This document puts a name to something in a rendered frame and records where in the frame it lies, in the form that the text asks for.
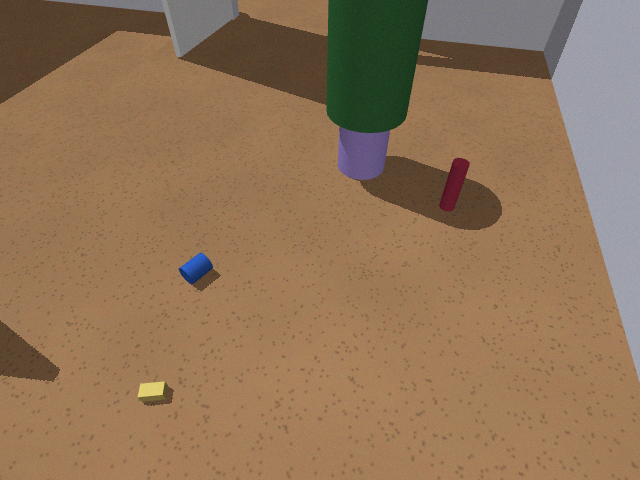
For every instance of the potted plant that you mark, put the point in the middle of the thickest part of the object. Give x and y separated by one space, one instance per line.
373 48

